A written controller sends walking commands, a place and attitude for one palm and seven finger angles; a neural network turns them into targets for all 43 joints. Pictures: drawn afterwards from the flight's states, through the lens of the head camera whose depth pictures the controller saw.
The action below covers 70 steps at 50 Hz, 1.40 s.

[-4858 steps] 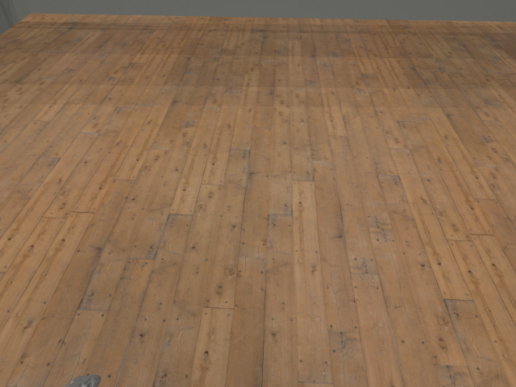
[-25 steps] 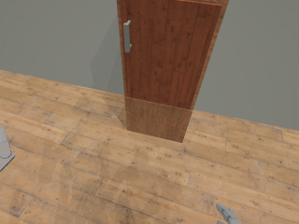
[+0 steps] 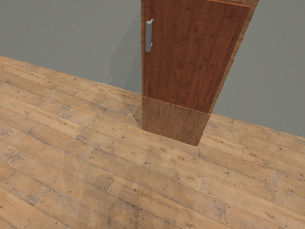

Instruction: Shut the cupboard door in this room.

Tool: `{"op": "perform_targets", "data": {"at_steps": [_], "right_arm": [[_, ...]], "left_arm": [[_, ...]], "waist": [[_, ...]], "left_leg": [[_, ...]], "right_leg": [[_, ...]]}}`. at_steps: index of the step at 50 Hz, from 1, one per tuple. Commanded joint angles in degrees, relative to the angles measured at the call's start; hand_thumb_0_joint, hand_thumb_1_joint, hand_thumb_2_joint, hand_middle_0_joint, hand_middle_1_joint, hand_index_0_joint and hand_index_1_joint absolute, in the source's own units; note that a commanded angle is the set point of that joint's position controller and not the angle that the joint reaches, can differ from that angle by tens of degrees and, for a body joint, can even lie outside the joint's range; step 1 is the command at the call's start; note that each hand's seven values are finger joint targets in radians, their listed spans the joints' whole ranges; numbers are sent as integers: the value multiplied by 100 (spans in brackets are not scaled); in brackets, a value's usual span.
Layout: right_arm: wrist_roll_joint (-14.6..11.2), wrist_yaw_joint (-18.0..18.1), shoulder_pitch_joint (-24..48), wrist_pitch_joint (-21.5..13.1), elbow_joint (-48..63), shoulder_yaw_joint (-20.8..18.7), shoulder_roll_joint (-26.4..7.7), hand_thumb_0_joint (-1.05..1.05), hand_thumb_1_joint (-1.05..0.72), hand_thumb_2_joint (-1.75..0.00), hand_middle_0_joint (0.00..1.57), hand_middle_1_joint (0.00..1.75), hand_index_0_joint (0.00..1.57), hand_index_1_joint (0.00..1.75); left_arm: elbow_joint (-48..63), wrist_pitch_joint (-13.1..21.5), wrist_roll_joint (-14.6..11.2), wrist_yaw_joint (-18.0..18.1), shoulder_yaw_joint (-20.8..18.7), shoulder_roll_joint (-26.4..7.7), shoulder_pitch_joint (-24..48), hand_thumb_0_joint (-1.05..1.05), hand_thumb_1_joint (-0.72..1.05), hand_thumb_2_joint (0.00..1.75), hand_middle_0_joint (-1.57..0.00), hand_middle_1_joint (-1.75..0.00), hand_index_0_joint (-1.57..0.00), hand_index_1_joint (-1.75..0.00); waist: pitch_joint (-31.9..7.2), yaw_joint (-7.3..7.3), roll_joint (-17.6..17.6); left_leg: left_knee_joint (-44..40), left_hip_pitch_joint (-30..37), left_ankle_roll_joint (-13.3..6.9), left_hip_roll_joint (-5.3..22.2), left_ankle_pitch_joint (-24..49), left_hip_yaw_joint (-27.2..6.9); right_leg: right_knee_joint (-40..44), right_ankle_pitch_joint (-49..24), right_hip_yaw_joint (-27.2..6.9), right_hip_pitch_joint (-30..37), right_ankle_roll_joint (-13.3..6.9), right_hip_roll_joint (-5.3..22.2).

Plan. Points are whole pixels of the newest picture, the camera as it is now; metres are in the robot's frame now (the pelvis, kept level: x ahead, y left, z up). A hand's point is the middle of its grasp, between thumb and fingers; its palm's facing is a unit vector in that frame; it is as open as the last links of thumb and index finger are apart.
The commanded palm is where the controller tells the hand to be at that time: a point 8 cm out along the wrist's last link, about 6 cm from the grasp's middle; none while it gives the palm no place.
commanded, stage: let the arm hang, fingers relaxed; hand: left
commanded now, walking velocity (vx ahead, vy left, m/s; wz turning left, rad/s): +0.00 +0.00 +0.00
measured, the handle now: (149, 35) +0.90 +0.07 +0.07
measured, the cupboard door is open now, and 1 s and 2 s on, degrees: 0 0 0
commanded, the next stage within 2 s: look to check the result in 0.64 s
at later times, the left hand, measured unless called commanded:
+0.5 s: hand out of the picture -0.04 +0.16 -0.18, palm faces +0.01 -0.99 -0.14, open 7.4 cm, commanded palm none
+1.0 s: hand out of the picture -0.05 +0.18 -0.17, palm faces +0.01 -0.99 -0.17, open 7.4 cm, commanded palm none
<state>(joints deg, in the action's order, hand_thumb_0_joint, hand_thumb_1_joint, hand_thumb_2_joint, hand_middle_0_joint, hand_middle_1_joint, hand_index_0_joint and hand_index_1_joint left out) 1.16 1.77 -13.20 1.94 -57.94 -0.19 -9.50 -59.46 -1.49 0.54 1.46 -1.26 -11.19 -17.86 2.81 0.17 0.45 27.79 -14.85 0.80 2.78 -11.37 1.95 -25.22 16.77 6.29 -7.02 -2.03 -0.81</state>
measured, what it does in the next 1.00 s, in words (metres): stands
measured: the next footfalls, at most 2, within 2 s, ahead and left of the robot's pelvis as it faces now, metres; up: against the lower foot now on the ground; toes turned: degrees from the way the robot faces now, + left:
none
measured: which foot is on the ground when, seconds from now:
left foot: down 0.00-1.00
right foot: down 0.00-1.00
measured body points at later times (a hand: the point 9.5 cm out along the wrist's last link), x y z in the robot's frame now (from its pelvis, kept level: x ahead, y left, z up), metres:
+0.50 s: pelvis -0.01 +0.02 +0.00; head -0.02 +0.02 +0.45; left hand -0.04 +0.22 -0.16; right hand -0.06 -0.17 -0.16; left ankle +0.04 +0.13 -0.74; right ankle -0.03 -0.09 -0.74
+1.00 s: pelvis -0.01 +0.02 +0.00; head -0.01 +0.02 +0.45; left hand -0.05 +0.23 -0.16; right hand -0.04 -0.18 -0.16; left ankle +0.04 +0.13 -0.74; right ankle -0.03 -0.09 -0.74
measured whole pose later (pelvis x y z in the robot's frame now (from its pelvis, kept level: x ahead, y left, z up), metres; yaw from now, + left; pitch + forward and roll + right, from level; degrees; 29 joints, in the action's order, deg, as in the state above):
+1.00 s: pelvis -0.01 +0.02 +0.00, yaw -2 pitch -2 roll +0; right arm 0.7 1.9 -17.8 0.7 -64.3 -0.1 -6.5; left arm -66.7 -0.1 0.6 2.2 -0.1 -6.6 -20.1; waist 1.9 -0.5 -0.2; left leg 23.2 -12.5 -1.1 1.1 -8.7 5.1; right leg -23.9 14.7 3.5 -7.2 -0.2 1.1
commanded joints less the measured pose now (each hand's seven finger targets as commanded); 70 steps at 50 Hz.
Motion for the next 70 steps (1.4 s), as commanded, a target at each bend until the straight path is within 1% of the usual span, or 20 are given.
{"op": "perform_targets", "data": {"at_steps": [1,4,7,8,11,12,14,19,26,29,31,34,41,45,47,50,54,59,63,70], "right_arm": [[-24,48,-289,-129,-53,-98,-570,0,-90,-90,20,30,20,30],[-34,52,-424,-141,-270,-67,-531,0,-90,-90,20,30,20,30],[-46,55,-539,-138,-428,-49,-508,0,-90,-90,20,30,20,30],[-39,55,-586,-142,-466,-42,-436,0,-90,-90,20,30,20,30],[-31,59,-712,-124,-580,-34,-348,0,-90,-90,20,30,20,30],[-41,57,-740,-116,-594,-37,-370,0,-90,-90,20,30,20,30],[-26,62,-837,-117,-646,-30,-256,0,-90,-90,20,30,20,30],[-29,74,-1003,-124,-671,-37,-152,0,-90,-90,20,30,20,30],[-28,89,-1112,-145,-663,-56,-67,0,-90,-90,20,30,20,30],[-24,90,-1153,-152,-643,-69,-68,0,-90,-90,20,30,20,30],[-27,89,-1123,-164,-635,-69,-76,0,-90,-90,20,30,20,30],[-31,82,-1110,-147,-611,-75,-79,0,-90,-90,20,30,20,30],[-40,72,-1013,-165,-582,-72,-116,0,-90,-90,20,30,20,30],[-43,68,-972,-160,-580,-69,-146,0,-90,-90,20,30,20,30],[-58,62,-940,-158,-564,-75,-201,0,-90,-90,20,30,20,30],[-44,56,-896,-144,-576,-71,-164,0,-90,-90,20,30,20,30],[-42,59,-874,-169,-579,-68,-204,0,-90,-90,20,30,20,30],[-43,61,-855,-170,-587,-63,-220,0,-90,-90,20,30,20,30],[-45,65,-838,-188,-588,-63,-242,0,-90,-90,20,30,20,30],[-40,65,-823,-186,-620,-58,-217,0,-90,-90,20,30,20,30]], "left_arm": [[-130,183,-4,-9,-6,-374,-194,0,90,90,-20,-30,-20,-30],[-379,192,-10,6,24,-329,-310,0,90,90,-20,-30,-20,-30],[-539,190,-13,28,36,-311,-444,0,90,90,-20,-30,-20,-30],[-583,192,-16,33,40,-267,-481,0,90,90,-20,-30,-20,-30],[-683,181,-20,50,52,-185,-568,0,90,90,-20,-30,-20,-30],[-690,178,-16,58,48,-188,-610,0,90,90,-20,-30,-20,-30],[-712,173,-21,64,47,-120,-640,0,90,90,-20,-30,-20,-30],[-726,163,-14,80,28,-20,-722,0,90,90,-20,-30,-20,-30],[-704,156,-3,91,8,87,-784,0,90,90,-20,-30,-20,-30],[-684,162,6,94,-2,103,-778,0,90,90,-20,-30,-20,-30],[-687,170,3,91,-2,107,-804,0,90,90,-20,-30,-20,-30],[-671,178,9,95,9,114,-785,0,90,90,-20,-30,-20,-30],[-667,203,5,91,21,64,-774,0,90,90,-20,-30,-20,-30],[-675,200,9,90,20,34,-737,0,90,90,-20,-30,-20,-30],[-672,213,11,93,29,-16,-753,0,90,90,-20,-30,-20,-30],[-685,209,7,88,39,4,-717,0,90,90,-20,-30,-20,-30],[-679,225,5,88,32,-13,-669,0,90,90,-20,-30,-20,-30],[-675,213,9,87,29,-22,-635,0,90,90,-20,-30,-20,-30],[-664,225,5,90,20,-40,-619,0,90,90,-20,-30,-20,-30],[-664,230,-2,90,24,-32,-592,0,90,90,-20,-30,-20,-30]], "waist": [[-33,-91,-109],[97,-91,-7],[224,-62,-16],[198,-66,30],[414,-64,83],[458,-58,24],[486,-68,-81],[565,-57,-76],[578,-46,-226],[527,-62,-150],[424,-49,-171],[501,-71,-43],[389,-78,-128],[449,-89,-121],[383,-83,-24],[475,-95,-39],[313,-99,-85],[459,-91,-80],[329,-83,-74],[360,-68,-62]], "left_leg": [[-647,584,-223,370,485,-360],[-756,611,-229,366,425,-341],[-828,589,-228,357,338,-307],[-846,586,-233,351,311,-285],[-878,488,-227,297,91,-271],[-869,501,-223,299,43,-262],[-900,423,-229,271,-41,-258],[-928,245,-241,250,-219,-272],[-1059,132,-274,272,-429,-365],[-1069,140,-283,288,-424,-377],[-1042,214,-291,284,-330,-363],[-1003,230,-285,278,-338,-351],[-968,374,-286,291,-98,-311],[-996,389,-277,302,-119,-315],[-966,470,-279,310,-38,-315],[-967,428,-265,281,-118,-298],[-965,524,-273,311,80,-291],[-1013,461,-260,311,33,-299],[-967,541,-271,323,239,-298],[-924,547,-257,308,349,-271]], "right_leg": [[931,-583,-756,-375,-54,672],[995,-476,-770,-404,-55,664],[1016,-353,-773,-448,-56,661],[1025,-347,-772,-417,-57,680],[1047,-98,-787,-560,-61,677],[1052,-1,-790,-640,-63,657],[1024,24,-815,-638,-68,660],[919,103,-774,-676,-61,632],[749,-23,-734,-687,-50,576],[717,-55,-727,-675,-40,562],[699,-135,-732,-659,-36,581],[751,-44,-761,-763,-32,581],[771,-226,-785,-729,-20,613],[796,-208,-775,-746,-11,612],[809,-217,-795,-748,-12,605],[868,-116,-811,-802,-11,630],[839,-322,-807,-672,-11,636],[838,-318,-788,-678,-3,617],[835,-444,-789,-577,-3,635],[860,-515,-787,-535,-11,651]]}}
